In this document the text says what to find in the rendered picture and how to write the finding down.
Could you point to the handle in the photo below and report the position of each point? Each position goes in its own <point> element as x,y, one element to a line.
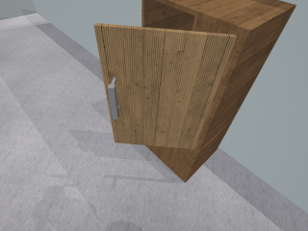
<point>113,99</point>

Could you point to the cupboard door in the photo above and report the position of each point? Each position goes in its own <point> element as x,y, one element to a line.
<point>166,81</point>

